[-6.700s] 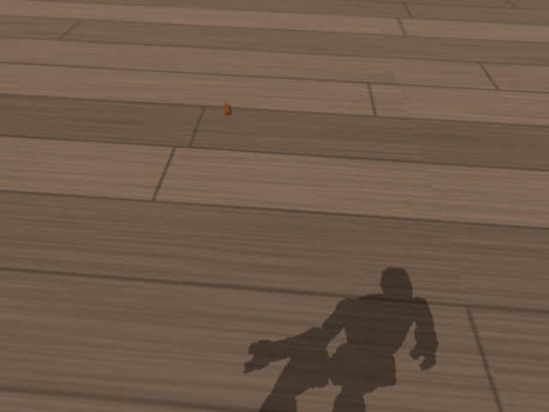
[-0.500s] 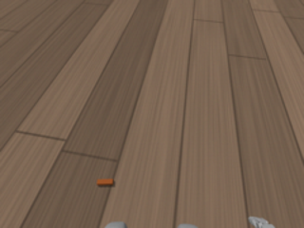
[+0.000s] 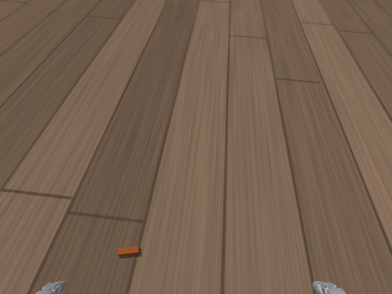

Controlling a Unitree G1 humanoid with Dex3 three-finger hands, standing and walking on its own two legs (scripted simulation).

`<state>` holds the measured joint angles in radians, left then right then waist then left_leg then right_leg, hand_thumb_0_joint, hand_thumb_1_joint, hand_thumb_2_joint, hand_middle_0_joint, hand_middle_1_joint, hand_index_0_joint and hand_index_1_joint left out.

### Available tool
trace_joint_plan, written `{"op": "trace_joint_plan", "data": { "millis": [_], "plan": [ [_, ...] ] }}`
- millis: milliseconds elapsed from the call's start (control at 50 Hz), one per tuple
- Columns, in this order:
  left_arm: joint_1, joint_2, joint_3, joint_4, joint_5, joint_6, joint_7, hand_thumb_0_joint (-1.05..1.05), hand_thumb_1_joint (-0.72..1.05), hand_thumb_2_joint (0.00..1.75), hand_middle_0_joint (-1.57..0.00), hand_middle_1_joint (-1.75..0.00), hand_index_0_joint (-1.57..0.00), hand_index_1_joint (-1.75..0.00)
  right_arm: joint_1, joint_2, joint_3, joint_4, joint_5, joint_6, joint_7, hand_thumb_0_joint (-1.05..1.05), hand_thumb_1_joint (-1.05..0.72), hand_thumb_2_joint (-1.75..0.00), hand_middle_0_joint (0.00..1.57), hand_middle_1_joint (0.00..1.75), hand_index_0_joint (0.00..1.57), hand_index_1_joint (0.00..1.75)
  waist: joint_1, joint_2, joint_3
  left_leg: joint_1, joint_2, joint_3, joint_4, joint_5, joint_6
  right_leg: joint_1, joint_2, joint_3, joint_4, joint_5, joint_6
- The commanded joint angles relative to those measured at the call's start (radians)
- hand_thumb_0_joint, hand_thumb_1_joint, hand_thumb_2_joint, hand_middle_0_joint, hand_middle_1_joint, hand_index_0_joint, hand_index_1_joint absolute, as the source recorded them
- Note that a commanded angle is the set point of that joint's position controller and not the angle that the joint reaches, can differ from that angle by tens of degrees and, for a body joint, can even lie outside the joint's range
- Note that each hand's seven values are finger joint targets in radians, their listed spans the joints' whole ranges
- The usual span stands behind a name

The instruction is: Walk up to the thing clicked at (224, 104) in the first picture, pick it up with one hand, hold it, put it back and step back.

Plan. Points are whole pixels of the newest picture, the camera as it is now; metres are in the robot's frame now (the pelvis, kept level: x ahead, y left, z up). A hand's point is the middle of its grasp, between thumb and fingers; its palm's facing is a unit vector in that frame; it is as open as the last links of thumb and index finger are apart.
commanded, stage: walk up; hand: left
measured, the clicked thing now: (128, 250) +0.40 +0.29 -0.76
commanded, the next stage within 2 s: stand in 0.78 s
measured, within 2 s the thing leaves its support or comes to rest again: neither
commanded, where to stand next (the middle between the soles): +0.06 +0.05 m, yaw -1 degrees
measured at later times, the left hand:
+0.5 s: hand out of the picture +0.08 +0.25 -0.15, palm faces -0.03 -0.93 -0.36, open 7.4 cm
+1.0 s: hand out of the picture +0.10 +0.24 -0.15, palm faces -0.03 -0.94 -0.34, open 7.4 cm
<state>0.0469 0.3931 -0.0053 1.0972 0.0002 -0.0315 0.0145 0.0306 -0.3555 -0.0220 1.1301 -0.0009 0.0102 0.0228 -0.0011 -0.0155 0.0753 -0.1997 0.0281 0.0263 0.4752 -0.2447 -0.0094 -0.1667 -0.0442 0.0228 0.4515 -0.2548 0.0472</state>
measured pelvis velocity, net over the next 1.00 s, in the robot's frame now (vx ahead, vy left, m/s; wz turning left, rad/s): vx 0.01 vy -0.01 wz -0.01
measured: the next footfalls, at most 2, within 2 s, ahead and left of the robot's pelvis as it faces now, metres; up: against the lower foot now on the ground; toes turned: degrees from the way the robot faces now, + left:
none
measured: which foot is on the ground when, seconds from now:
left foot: down 0.00-1.00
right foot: down 0.00-1.00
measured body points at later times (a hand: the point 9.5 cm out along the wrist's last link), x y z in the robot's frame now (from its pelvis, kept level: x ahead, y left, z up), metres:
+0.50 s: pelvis +0.00 +0.00 +0.01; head +0.01 -0.01 +0.46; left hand +0.08 +0.30 -0.12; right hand +0.08 -0.31 -0.13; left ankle +0.01 +0.12 -0.74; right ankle -0.01 -0.15 -0.74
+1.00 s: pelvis +0.01 -0.01 +0.01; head +0.02 -0.01 +0.46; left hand +0.10 +0.29 -0.12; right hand +0.09 -0.31 -0.12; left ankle +0.01 +0.12 -0.74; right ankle -0.01 -0.15 -0.74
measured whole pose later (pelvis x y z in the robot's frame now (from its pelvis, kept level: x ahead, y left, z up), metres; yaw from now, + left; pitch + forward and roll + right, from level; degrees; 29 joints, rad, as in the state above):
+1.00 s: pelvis +0.01 -0.01 +0.01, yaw +0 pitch -2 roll +0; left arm 0.07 0.35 0.01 1.12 0.01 -0.01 0.00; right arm 0.06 -0.34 -0.02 1.14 -0.01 0.00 0.01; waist -0.01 -0.01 0.06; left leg -0.11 0.04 0.03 0.32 -0.18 -0.03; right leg -0.09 -0.03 0.02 0.32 -0.19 0.03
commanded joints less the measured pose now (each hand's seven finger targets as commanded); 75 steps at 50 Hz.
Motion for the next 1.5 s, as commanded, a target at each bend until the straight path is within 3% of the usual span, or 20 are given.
{"op": "trace_joint_plan", "data": {
  "millis": [0,200,300,520,740,760,820,960,1120,1320,1480],
  "plan": [
    [-0.014,0.201,0.04,-0.023,0.003,-0.018,0.009,0.0,0.9,0.9,-0.2,-0.3,-0.2,-0.3,-0.065,-0.226,-0.046,-0.053,0.001,-0.021,-0.014,0.0,-0.9,-0.9,0.2,0.3,0.2,0.3,0.004,0.044,-0.14,0.073,0.1,-0.086,-0.118,0.216,0.045,0.054,-0.071,0.036,-0.092,0.222,-0.058],
    [-0.038,0.201,0.046,-0.003,0.009,-0.016,0.002,0.0,0.9,0.9,-0.2,-0.3,-0.2,-0.3,-0.048,-0.222,-0.045,-0.034,-0.004,-0.02,-0.01,0.0,-0.9,-0.9,0.2,0.3,0.2,0.3,-0.004,0.022,-0.102,0.094,0.087,-0.074,-0.163,0.138,0.032,0.023,-0.073,0.05,-0.149,0.145,-0.055],
    [-0.02,0.197,0.048,0.0,0.011,-0.017,0.002,0.0,0.9,0.9,-0.2,-0.3,-0.2,-0.3,-0.037,-0.22,-0.043,-0.034,-0.005,-0.021,-0.011,0.0,-0.9,-0.9,0.2,0.3,0.2,0.3,0.0,0.019,-0.121,0.119,0.088,-0.07,-0.158,0.175,0.031,0.034,-0.079,0.051,-0.155,0.176,-0.054],
    [-0.022,0.188,0.05,-0.002,0.015,-0.012,0.004,0.0,0.9,0.9,-0.2,-0.3,-0.2,-0.3,-0.012,-0.216,-0.047,-0.031,-0.007,-0.017,-0.013,0.0,-0.9,-0.9,0.2,0.3,0.2,0.3,-0.01,0.015,-0.086,0.095,0.087,-0.076,-0.179,0.121,0.029,0.024,-0.071,0.047,-0.167,0.142,-0.054],
    [-0.01,0.188,0.054,-0.014,0.015,-0.015,0.006,0.0,0.9,0.9,-0.2,-0.3,-0.2,-0.3,0.004,-0.21,-0.047,-0.043,-0.008,-0.017,-0.015,0.0,-0.9,-0.9,0.2,0.3,0.2,0.3,-0.009,0.01,-0.118,0.132,0.09,-0.061,-0.156,0.219,0.027,0.038,-0.079,0.048,-0.159,0.227,-0.055],
    [-0.014,0.175,0.051,-0.019,0.005,-0.009,0.006,0.0,0.9,0.9,-0.2,-0.3,-0.2,-0.3,-0.016,-0.191,-0.039,-0.051,-0.005,-0.024,-0.02,0.0,-0.9,-0.9,0.2,0.3,0.2,0.3,-0.01,-0.027,-0.096,0.131,0.114,-0.089,-0.167,0.333,0.025,0.039,-0.082,0.049,-0.145,0.325,-0.05],
    [0.007,0.167,0.052,-0.024,0.002,-0.004,0.002,0.0,0.9,0.9,-0.2,-0.3,-0.2,-0.3,-0.008,-0.215,-0.041,-0.046,-0.007,-0.033,-0.025,0.0,-0.9,-0.9,0.2,0.3,0.2,0.3,-0.005,0.019,-0.133,0.155,0.116,-0.075,-0.164,0.36,0.019,0.073,-0.086,0.049,-0.145,0.342,-0.046],
    [-0.003,0.176,0.053,-0.03,0.006,0.0,-0.002,0.0,0.9,0.9,-0.2,-0.3,-0.2,-0.3,-0.019,-0.195,-0.033,-0.045,-0.005,-0.031,-0.024,0.0,-0.9,-0.9,0.2,0.3,0.2,0.3,-0.008,0.026,-0.111,0.125,0.108,-0.069,-0.191,0.255,0.01,0.081,-0.084,0.052,-0.174,0.26,-0.046],
    [0.001,0.174,0.05,-0.033,0.01,-0.002,-0.004,0.0,0.9,0.9,-0.2,-0.3,-0.2,-0.3,-0.022,-0.2,-0.036,-0.047,-0.005,-0.032,-0.023,0.0,-0.9,-0.9,0.2,0.3,0.2,0.3,-0.009,0.009,-0.118,0.151,0.114,-0.074,-0.187,0.253,0.013,0.063,-0.083,0.051,-0.185,0.252,-0.047],
    [0.01,0.171,0.049,-0.034,0.01,0.002,-0.006,0.0,0.9,0.9,-0.2,-0.3,-0.2,-0.3,-0.008,-0.201,-0.034,-0.041,-0.006,-0.031,-0.021,0.0,-0.9,-0.9,0.2,0.3,0.2,0.3,-0.008,0.017,-0.075,0.118,0.104,-0.076,-0.204,0.135,0.012,0.026,-0.08,0.061,-0.21,0.146,-0.049],
    [0.016,0.175,0.047,-0.033,0.009,0.002,-0.008,0.0,0.9,0.9,-0.2,-0.3,-0.2,-0.3,0.01,-0.203,-0.033,-0.038,-0.01,-0.03,-0.019,0.0,-0.9,-0.9,0.2,0.3,0.2,0.3,-0.008,0.016,-0.066,0.101,0.103,-0.083,-0.21,0.102,0.015,0.018,-0.079,0.062,-0.211,0.103,-0.053]
  ]
}}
